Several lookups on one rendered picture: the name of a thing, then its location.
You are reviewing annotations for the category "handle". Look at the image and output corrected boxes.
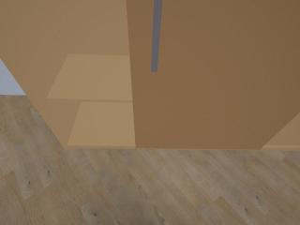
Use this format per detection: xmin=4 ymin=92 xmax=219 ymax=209
xmin=151 ymin=0 xmax=163 ymax=72

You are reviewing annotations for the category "wardrobe door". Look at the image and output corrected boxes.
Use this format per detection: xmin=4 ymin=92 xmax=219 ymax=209
xmin=266 ymin=113 xmax=300 ymax=145
xmin=126 ymin=0 xmax=300 ymax=150

